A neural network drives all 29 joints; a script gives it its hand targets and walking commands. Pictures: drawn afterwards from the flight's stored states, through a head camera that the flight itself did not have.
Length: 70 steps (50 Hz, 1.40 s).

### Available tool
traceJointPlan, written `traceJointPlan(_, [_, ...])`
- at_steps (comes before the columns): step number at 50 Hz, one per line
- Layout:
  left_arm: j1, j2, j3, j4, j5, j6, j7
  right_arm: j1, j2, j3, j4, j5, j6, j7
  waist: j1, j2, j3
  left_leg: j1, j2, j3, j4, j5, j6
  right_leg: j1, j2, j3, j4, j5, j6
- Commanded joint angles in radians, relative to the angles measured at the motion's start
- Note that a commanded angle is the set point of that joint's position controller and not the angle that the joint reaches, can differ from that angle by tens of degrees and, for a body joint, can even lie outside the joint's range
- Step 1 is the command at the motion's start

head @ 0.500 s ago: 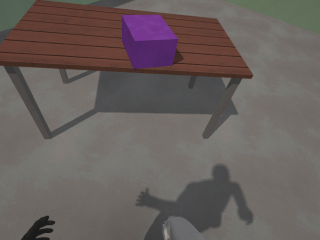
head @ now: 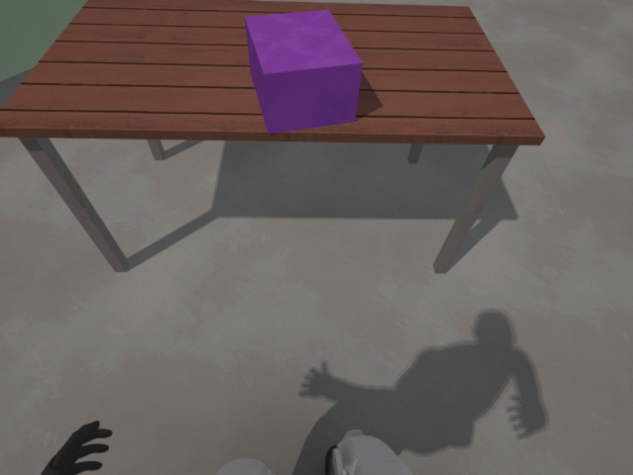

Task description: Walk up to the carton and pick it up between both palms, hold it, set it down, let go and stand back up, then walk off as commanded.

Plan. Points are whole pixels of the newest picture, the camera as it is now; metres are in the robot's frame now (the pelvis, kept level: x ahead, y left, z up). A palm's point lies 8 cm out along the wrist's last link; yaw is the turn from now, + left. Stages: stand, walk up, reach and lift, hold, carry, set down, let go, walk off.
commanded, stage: walk up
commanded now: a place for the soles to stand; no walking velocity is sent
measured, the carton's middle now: (299, 69) +0.96 +0.01 -0.02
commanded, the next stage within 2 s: none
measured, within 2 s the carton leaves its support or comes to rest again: neither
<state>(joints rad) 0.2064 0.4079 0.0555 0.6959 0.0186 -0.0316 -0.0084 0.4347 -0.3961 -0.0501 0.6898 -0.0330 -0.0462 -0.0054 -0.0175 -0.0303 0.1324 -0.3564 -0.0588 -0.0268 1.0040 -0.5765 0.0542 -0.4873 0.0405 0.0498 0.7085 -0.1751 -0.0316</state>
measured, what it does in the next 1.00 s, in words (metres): steps on the spot: left foot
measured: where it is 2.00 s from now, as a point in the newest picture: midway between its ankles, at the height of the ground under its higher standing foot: (312, 432)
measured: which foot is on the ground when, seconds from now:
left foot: up 0.00-0.10, down 0.12-1.00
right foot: down 0.00-0.84, up 0.86-1.00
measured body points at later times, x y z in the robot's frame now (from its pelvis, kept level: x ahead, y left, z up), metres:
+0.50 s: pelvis +0.00 +0.02 +0.00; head +0.00 +0.03 +0.45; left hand +0.13 +0.34 -0.08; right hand +0.09 -0.30 -0.08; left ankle +0.00 +0.13 -0.71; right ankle +0.08 -0.10 -0.71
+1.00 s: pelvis +0.02 +0.00 +0.01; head +0.02 +0.01 +0.46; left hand +0.17 +0.31 -0.08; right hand +0.10 -0.32 -0.08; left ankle +0.00 +0.12 -0.71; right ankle +0.09 -0.13 -0.69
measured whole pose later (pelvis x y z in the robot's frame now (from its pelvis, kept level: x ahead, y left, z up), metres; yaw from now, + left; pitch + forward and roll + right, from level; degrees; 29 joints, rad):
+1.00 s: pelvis +0.02 +0.00 +0.01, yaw +0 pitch -3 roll +0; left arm 0.22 0.41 0.06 0.71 0.02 -0.02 -0.05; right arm 0.36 -0.41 -0.04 0.69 -0.03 -0.07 0.01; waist -0.03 -0.02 0.04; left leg -0.25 -0.03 -0.04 0.73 -0.44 0.05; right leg -0.48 -0.01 0.05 0.89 -0.42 -0.02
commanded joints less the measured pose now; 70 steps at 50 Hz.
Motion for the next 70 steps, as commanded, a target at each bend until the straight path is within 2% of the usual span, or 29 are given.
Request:
traceJointPlan(1, [-0.003, 0.224, 0.063, -0.015, 0.013, -0.005, 0.019, 0.188, -0.185, -0.069, 0.069, 0.004, 0.020, 0.011, -0.012, -0.172, -0.156, 0.020, 0.049, 0.003, -0.136, 0.002, 0.017, 0.074, -0.213, 0.340, -0.411, -0.542, -0.136])
traceJointPlan(5, [-0.022, 0.205, 0.054, -0.023, 0.004, 0.025, 0.012, 0.159, -0.186, -0.065, 0.084, -0.012, 0.007, -0.007, -0.014, -0.096, -0.173, 0.185, 0.022, 0.014, -0.433, 0.141, 0.023, 0.023, -0.164, 0.248, -0.294, -0.459, -0.060])
traceJointPlan(8, [-0.050, 0.162, 0.044, -0.032, -0.017, 0.029, 0.017, -0.074, -0.290, -0.074, -0.007, -0.021, -0.006, -0.023, 0.005, 0.143, -0.052, -0.014, 0.384, -0.597, -0.749, -0.248, 0.189, -0.075, 0.035, 0.041, 0.183, -0.351, 0.024])
traceJointPlan(10, [0.031, 0.191, 0.068, -0.003, -0.011, 0.024, 0.011, -0.187, -0.265, -0.069, -0.038, -0.024, -0.024, -0.023, 0.055, 0.122, -0.014, -0.137, 0.372, -0.493, -0.685, -0.056, 0.208, 0.071, -0.007, 0.060, 0.286, -0.307, 0.006])
traceJointPlan(13, [0.035, 0.151, 0.058, 0.006, -0.011, 0.005, 0.001, -0.167, -0.220, -0.053, -0.038, -0.014, -0.032, -0.020, 0.063, 0.105, -0.067, -0.045, 0.219, -0.238, -0.480, 0.418, 0.087, 0.181, -0.032, -0.029, -0.032, -0.151, -0.017])
traceJointPlan(15, [0.071, 0.172, 0.055, 0.017, -0.005, -0.019, 0.012, -0.109, -0.180, -0.042, -0.030, 0.013, -0.032, -0.016, 0.067, 0.099, -0.156, -0.035, 0.180, -0.175, -0.325, 0.634, 0.034, 0.326, -0.089, 0.059, -0.119, 0.123, -0.057])
traceJointPlan(17, [0.062, 0.219, 0.058, 0.008, -0.004, -0.031, 0.021, -0.072, -0.174, -0.042, -0.022, 0.023, -0.022, -0.023, 0.049, 0.034, -0.215, -0.058, 0.091, -0.115, -0.218, 0.453, -0.015, 0.369, -0.224, 0.314, -0.132, 0.215, -0.144])
traceJointPlan(19, [0.008, 0.225, 0.042, -0.009, 0.001, -0.030, 0.017, -0.046, -0.187, -0.048, -0.003, 0.016, -0.006, -0.021, 0.013, 0.004, -0.220, 0.001, 0.062, -0.075, -0.224, 0.102, -0.001, 0.252, -0.289, 0.415, -0.198, -0.021, -0.210])
traceJointPlan(21, [-0.047, 0.215, 0.029, -0.012, -0.001, -0.020, 0.012, -0.049, -0.194, -0.042, 0.013, 0.007, -0.016, -0.013, -0.004, -0.031, -0.138, 0.063, 0.111, -0.148, -0.392, 0.110, 0.020, 0.104, -0.225, 0.318, -0.198, -0.195, -0.136])
traceJointPlan(22, [-0.065, 0.177, 0.021, -0.016, -0.006, -0.016, 0.010, -0.080, -0.226, -0.048, 0.015, 0.000, -0.026, -0.009, 0.001, 0.061, -0.107, 0.044, 0.144, -0.231, -0.476, 0.133, 0.041, 0.057, -0.163, 0.242, -0.154, -0.193, -0.088])
traceJointPlan(25, [-0.013, 0.168, 0.025, 0.013, -0.014, -0.008, 0.003, -0.191, -0.246, -0.041, -0.012, 0.004, -0.036, -0.008, 0.058, 0.098, -0.052, -0.086, 0.270, -0.372, -0.604, 0.061, 0.106, 0.150, -0.042, 0.039, -0.043, -0.213, -0.019])
traceJointPlan(30, [-0.041, 0.200, 0.031, 0.008, -0.004, -0.031, 0.002, -0.151, -0.197, -0.028, 0.003, 0.010, -0.029, -0.012, 0.027, 0.027, -0.128, -0.015, 0.120, -0.145, -0.416, 0.237, 0.027, 0.183, -0.165, 0.217, -0.195, -0.119, -0.093])
traceJointPlan(34, [-0.042, 0.171, 0.020, 0.014, -0.008, -0.028, 0.002, -0.157, -0.218, -0.032, -0.004, 0.005, -0.029, -0.006, 0.043, 0.064, -0.140, -0.007, 0.170, -0.240, -0.496, 0.223, 0.067, 0.188, -0.109, 0.131, -0.160, -0.188, -0.056])
traceJointPlan(39, [-0.050, 0.204, 0.025, 0.015, -0.006, -0.025, 0.004, -0.170, -0.214, -0.030, 0.006, 0.007, -0.027, -0.007, 0.034, 0.071, -0.121, -0.017, 0.145, -0.192, -0.469, 0.221, 0.042, 0.186, -0.134, 0.176, -0.176, -0.159, -0.069])
traceJointPlan(40, [0.027, 0.288, 0.076, -0.010, 0.007, -0.034, -0.032, -0.091, -0.304, -0.074, -0.037, 0.000, -0.053, 0.013, 0.021, 0.059, -0.196, 0.011, 0.160, -0.302, -0.503, -0.261, 0.097, 0.129, -0.099, 0.210, -0.105, -0.550, -0.098])
traceJointPlan(41, [-0.056, 0.284, 0.072, -0.032, 0.010, -0.032, -0.041, -0.025, -0.346, -0.092, -0.008, -0.011, -0.058, 0.018, -0.029, 0.108, -0.090, 0.124, 0.217, -0.460, -0.648, -0.497, 0.158, -0.152, -0.041, 0.129, -0.017, -0.614, -0.065])
traceJointPlan(42, [-0.116, 0.244, 0.070, -0.046, 0.006, -0.023, -0.041, 0.028, -0.389, -0.119, 0.019, -0.010, -0.058, 0.019, -0.071, 0.255, 0.012, 0.209, 0.377, -0.677, -0.832, -0.616, 0.222, -0.382, -0.003, -0.054, 0.236, -0.408, -0.009])
traceJointPlan(43, [-0.110, 0.260, 0.073, -0.057, 0.018, -0.022, -0.039, 0.014, -0.384, -0.122, 0.008, -0.002, -0.065, 0.013, -0.070, 0.194, 0.056, 0.219, 0.436, -0.748, -0.864, -0.564, 0.228, -0.467, -0.045, -0.008, 0.309, -0.316, -0.009])
traceJointPlan(46, [-0.028, 0.280, 0.085, -0.031, 0.019, -0.041, -0.043, -0.011, -0.332, -0.112, 0.011, 0.003, -0.075, 0.011, -0.037, 0.091, -0.027, 0.337, 0.382, -0.593, -0.758, -0.233, 0.204, -0.383, -0.092, 0.015, 0.270, -0.212, 0.008])
traceJointPlan(48, [-0.004, 0.255, 0.091, -0.025, 0.018, -0.041, -0.057, -0.064, -0.342, -0.112, -0.006, -0.001, -0.077, 0.018, -0.017, 0.171, -0.067, 0.274, 0.346, -0.471, -0.709, -0.161, 0.207, -0.264, -0.105, -0.010, 0.184, -0.238, 0.014])
traceJointPlan(51, [-0.031, 0.234, 0.095, -0.042, 0.012, -0.052, -0.066, -0.101, -0.337, -0.104, -0.024, -0.005, -0.076, 0.025, -0.008, 0.153, -0.025, 0.124, 0.311, -0.349, -0.662, -0.025, 0.194, -0.074, -0.085, -0.058, 0.020, -0.206, 0.000])
traceJointPlan(52, [0.010, 0.207, 0.093, -0.034, 0.007, -0.063, -0.064, -0.112, -0.316, -0.095, -0.026, 0.004, -0.077, 0.026, 0.029, 0.165, -0.017, 0.086, 0.286, -0.284, -0.581, 0.117, 0.173, 0.017, -0.078, -0.074, -0.094, -0.148, -0.012])
traceJointPlan(54, [0.236, 0.248, 0.109, 0.037, 0.003, -0.082, -0.040, -0.141, -0.245, -0.070, -0.044, 0.007, -0.072, 0.026, 0.138, 0.015, -0.194, -0.045, 0.162, -0.097, -0.203, 0.424, 0.084, 0.443, -0.037, -0.074, -0.231, -0.074, -0.029])
traceJointPlan(55, [0.337, 0.330, 0.133, 0.047, 0.017, -0.088, -0.020, -0.084, -0.157, -0.050, -0.053, 0.017, -0.072, 0.025, 0.163, -0.201, -0.284, -0.222, 0.066, -0.043, 0.105, 0.307, 0.016, 0.612, -0.213, 0.279, -0.324, -0.293, -0.070])
traceJointPlan(56, [0.300, 0.373, 0.136, 0.002, 0.020, -0.096, -0.013, -0.046, -0.155, -0.050, -0.048, 0.024, -0.065, 0.024, 0.125, -0.237, -0.237, -0.439, -0.035, -0.018, 0.170, 0.038, -0.041, 0.693, -0.386, 0.654, -0.432, -0.401, -0.130])
traceJointPlan(57, [0.240, 0.355, 0.132, 0.002, 0.001, -0.088, -0.016, -0.061, -0.245, -0.065, -0.027, 0.016, -0.055, 0.014, 0.100, -0.120, -0.202, -0.467, 0.041, -0.057, 0.196, 0.035, -0.034, 0.651, -0.425, 0.696, -0.418, -0.382, -0.197])
traceJointPlan(59, [0.165, 0.313, 0.117, 0.005, -0.015, -0.078, -0.015, -0.100, -0.268, -0.067, -0.017, 0.017, -0.054, 0.015, 0.077, -0.021, -0.100, -0.440, 0.109, -0.072, 0.163, 0.110, -0.019, 0.485, -0.373, 0.530, -0.397, -0.268, -0.197])
traceJointPlan(64, [0.184, 0.285, 0.099, -0.004, -0.010, -0.090, -0.007, -0.083, -0.235, -0.078, -0.021, 0.020, -0.044, 0.038, 0.065, -0.109, -0.098, -0.359, 0.103, -0.042, 0.071, 0.236, -0.030, 0.411, -0.277, 0.370, -0.378, -0.021, -0.099])
traceJointPlan(70, [0.160, 0.314, 0.099, -0.033, -0.013, -0.085, -0.008, -0.156, -0.235, -0.068, -0.057, 0.016, -0.047, 0.048, 0.073, -0.116, -0.075, -0.351, 0.160, -0.007, -0.115, 0.278, -0.049, 0.335, -0.295, 0.301, -0.392, -0.217, -0.239])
